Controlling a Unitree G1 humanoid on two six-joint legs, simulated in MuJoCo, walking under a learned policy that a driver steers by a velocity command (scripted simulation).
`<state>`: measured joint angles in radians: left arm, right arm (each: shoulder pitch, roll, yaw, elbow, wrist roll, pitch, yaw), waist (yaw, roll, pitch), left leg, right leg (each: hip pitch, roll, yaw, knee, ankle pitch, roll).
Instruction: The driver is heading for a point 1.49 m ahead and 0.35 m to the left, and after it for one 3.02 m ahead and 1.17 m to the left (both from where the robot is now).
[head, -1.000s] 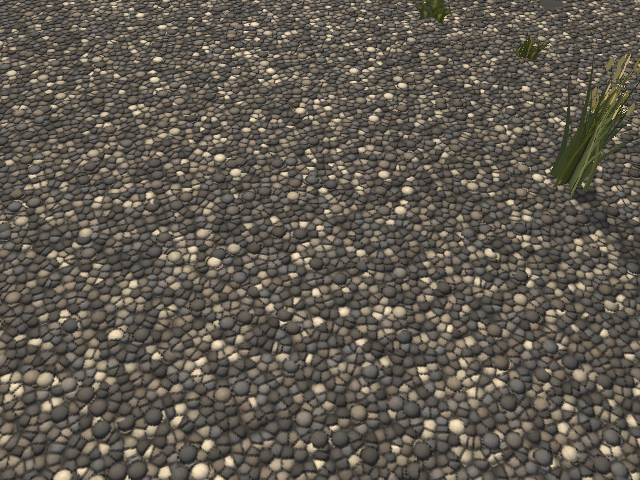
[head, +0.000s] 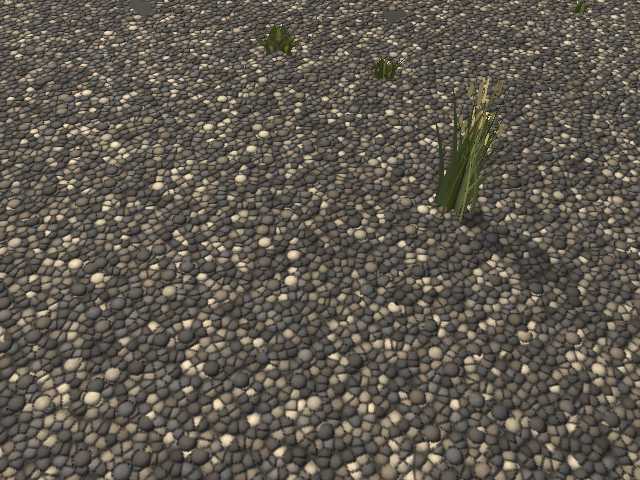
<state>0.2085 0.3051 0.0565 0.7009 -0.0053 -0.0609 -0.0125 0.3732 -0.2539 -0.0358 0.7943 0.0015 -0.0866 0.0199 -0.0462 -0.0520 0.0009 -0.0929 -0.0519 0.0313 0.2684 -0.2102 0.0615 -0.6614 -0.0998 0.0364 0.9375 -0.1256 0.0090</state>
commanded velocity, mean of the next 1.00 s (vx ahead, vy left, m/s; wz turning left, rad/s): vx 0.49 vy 0.00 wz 0.30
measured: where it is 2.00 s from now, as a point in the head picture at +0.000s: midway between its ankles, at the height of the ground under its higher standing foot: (198, 258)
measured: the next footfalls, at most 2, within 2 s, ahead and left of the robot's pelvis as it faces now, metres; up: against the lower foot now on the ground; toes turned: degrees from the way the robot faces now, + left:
right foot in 0.24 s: +0.33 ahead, -0.14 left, +0.00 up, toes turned -1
left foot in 0.80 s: +0.60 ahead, +0.13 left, +0.00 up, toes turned +17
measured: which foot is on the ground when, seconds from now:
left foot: down 0.00-0.26, up 0.28-0.78, down 0.80-1.00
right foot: up 0.00-0.22, down 0.24-0.82, up 0.84-1.00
